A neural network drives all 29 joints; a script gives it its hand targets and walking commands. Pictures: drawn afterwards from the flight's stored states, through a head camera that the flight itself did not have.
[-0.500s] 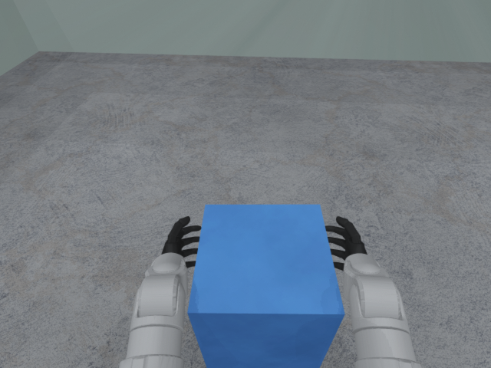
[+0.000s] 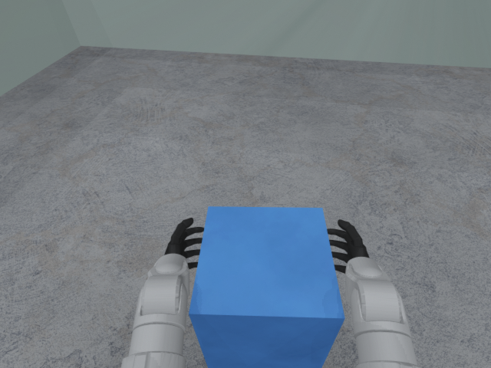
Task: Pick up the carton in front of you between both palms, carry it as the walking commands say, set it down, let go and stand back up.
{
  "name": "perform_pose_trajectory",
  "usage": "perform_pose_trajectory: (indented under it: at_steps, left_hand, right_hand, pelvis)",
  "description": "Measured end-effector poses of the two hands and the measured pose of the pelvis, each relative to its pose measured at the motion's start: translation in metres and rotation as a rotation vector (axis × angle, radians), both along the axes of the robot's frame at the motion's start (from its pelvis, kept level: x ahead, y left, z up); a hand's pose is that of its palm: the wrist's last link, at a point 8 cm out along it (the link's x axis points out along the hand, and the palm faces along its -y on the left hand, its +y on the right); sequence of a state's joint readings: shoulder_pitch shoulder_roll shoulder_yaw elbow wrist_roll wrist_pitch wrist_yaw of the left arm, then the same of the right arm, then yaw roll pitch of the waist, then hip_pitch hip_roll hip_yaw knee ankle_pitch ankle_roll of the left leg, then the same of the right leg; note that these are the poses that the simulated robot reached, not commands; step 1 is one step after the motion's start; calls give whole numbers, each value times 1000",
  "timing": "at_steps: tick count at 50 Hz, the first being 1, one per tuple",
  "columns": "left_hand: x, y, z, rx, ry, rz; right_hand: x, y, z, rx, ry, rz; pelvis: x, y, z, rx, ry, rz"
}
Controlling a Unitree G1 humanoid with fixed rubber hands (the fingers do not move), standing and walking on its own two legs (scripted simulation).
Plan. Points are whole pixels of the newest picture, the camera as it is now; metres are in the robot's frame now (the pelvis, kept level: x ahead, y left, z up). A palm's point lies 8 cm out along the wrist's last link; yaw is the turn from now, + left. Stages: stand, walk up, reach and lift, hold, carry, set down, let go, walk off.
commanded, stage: hold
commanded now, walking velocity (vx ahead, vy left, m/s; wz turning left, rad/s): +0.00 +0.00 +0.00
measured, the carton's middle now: (264, 291) +0.28 +0.00 -0.06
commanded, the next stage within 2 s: set down in 0.42 s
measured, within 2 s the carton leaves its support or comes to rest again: neither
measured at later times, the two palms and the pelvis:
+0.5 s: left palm (186, 265) +0.27 +0.13 +0.05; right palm (370, 257) +0.29 -0.17 +0.04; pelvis -0.01 -0.04 +0.00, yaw +4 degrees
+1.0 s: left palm (212, 280) +0.33 +0.11 -0.11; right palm (351, 279) +0.34 -0.19 -0.12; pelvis -0.03 -0.02 -0.05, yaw +3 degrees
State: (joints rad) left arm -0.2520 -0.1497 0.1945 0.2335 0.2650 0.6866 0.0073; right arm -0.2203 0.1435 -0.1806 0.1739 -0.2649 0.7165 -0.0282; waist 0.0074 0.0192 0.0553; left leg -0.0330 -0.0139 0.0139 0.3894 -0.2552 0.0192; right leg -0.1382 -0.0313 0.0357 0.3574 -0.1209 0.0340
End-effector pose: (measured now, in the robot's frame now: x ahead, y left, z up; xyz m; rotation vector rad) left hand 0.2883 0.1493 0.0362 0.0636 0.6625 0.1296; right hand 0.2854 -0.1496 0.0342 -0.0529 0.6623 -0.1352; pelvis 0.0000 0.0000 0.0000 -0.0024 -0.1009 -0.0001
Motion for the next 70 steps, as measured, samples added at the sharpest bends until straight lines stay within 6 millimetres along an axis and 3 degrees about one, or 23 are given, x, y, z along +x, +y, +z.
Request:
perform_pose_trajectory:
  at_steps: [6, 23, 30, 35, 41, 47, 53, 70]
  left_hand:
    - [-11, 3, 6, -1, -6, 56]
    - [-16, -21, 12, -2, -7, 71]
    - [-5, -23, 9, -12, -2, 90]
    - [13, -26, -5, -6, 15, 90]
    - [34, -32, -45, 16, 45, 58]
    - [40, -38, -115, 10, 52, 50]
    - [45, -39, -178, -30, 19, 79]
    - [83, -52, -261, -63, 2, 92]
  right_hand:
    - [6, 4, 5, 1, -6, 47]
    - [5, -22, 9, 39, -11, 61]
    - [18, -22, 7, 57, -5, 40]
    - [34, -24, -7, 62, 11, 16]
    - [48, -30, -51, 42, 38, 13]
    - [51, -36, -121, 26, 44, 15]
    - [59, -38, -183, 46, 12, 7]
    - [97, -51, -263, 61, 0, -14]
  pelvis:
    - [-6, -10, 0, 0, -22, 34]
    - [-13, -40, 0, 2, -35, 64]
    - [-12, -43, -3, -1, -30, 71]
    - [-12, -41, -7, -6, 6, 77]
    - [-16, -33, -15, -5, 138, 64]
    - [-25, -26, -32, 7, 341, 47]
    - [-33, -22, -63, 6, 544, 52]
    - [-51, -30, -153, 8, 800, 66]
